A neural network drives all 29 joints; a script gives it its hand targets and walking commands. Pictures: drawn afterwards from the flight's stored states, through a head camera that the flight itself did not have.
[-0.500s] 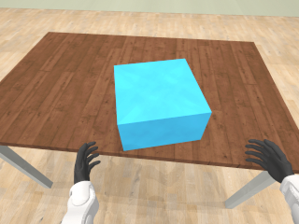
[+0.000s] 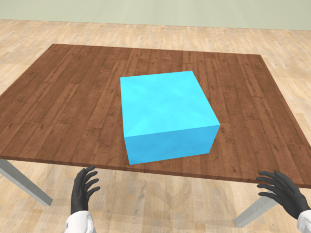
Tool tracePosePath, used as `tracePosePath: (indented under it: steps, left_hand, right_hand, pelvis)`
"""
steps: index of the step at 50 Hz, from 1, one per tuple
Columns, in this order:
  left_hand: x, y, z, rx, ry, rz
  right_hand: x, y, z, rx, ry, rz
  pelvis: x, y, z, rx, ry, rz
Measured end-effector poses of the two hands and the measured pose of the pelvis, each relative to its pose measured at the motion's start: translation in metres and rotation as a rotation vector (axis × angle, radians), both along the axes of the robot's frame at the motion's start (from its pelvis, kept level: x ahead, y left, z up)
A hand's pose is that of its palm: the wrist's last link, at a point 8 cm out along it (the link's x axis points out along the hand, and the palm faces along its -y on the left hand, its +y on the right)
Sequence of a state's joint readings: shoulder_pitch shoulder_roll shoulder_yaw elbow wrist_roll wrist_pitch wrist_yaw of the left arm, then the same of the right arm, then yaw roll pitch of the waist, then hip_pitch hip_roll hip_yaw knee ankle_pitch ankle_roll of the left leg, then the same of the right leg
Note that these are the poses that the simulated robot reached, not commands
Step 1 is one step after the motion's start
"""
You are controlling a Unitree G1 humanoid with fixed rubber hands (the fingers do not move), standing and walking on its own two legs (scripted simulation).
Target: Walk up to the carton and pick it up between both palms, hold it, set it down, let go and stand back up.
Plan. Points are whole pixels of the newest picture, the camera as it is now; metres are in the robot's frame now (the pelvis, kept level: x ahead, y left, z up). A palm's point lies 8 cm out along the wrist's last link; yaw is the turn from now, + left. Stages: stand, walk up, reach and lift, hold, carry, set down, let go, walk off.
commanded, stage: set down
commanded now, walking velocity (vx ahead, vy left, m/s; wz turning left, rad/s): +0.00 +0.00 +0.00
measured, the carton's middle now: (163, 114) +0.50 +0.03 -0.01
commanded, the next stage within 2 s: let go in 1.32 s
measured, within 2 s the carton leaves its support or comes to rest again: neither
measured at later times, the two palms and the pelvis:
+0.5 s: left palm (84, 203) +0.18 +0.20 +0.00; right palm (277, 207) +0.22 -0.27 -0.02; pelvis +0.00 +0.00 +0.00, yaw +0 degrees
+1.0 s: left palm (76, 208) +0.17 +0.23 -0.01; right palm (261, 213) +0.20 -0.24 -0.04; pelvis +0.01 +0.01 +0.00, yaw +0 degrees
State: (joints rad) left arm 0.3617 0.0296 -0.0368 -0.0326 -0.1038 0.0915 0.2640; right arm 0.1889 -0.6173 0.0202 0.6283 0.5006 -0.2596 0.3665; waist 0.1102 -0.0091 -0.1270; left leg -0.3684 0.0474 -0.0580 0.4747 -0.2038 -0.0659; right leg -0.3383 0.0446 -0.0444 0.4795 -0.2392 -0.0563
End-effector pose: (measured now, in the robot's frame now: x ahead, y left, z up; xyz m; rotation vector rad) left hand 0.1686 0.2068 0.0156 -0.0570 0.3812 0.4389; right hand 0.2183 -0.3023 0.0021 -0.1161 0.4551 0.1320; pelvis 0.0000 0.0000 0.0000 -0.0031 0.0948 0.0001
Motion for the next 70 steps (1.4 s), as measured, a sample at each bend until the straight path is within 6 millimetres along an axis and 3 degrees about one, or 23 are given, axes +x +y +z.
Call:
tracePosePath:
  steps: [11,26,40,51,70]
  left_hand:
    - [0.005,-0.007,-0.002,-0.021,0.028,-0.044]
    - [0.008,-0.002,-0.013,-0.031,0.084,-0.067]
    - [0.004,0.015,-0.020,-0.011,0.120,-0.075]
    - [-0.002,0.020,-0.030,-0.004,0.162,-0.116]
    - [0.002,0.026,-0.044,0.002,0.253,-0.201]
  right_hand:
    - [-0.005,0.000,-0.006,-0.023,0.055,-0.004]
    - [-0.003,0.030,-0.027,-0.014,0.100,-0.013]
    - [-0.002,0.050,-0.032,-0.029,0.105,-0.029]
    - [-0.015,0.063,-0.046,-0.057,0.149,-0.040]
    - [-0.020,0.086,-0.061,-0.104,0.188,-0.075]
  pelvis:
    - [-0.001,0.000,0.000,0.000,-0.019,0.000]
    - [0.005,0.003,0.001,-0.003,-0.016,0.001]
    - [0.011,0.009,0.003,-0.010,-0.039,0.003]
    - [0.009,0.011,0.003,-0.010,-0.061,0.005]
    - [0.011,0.013,0.003,-0.011,-0.068,0.006]
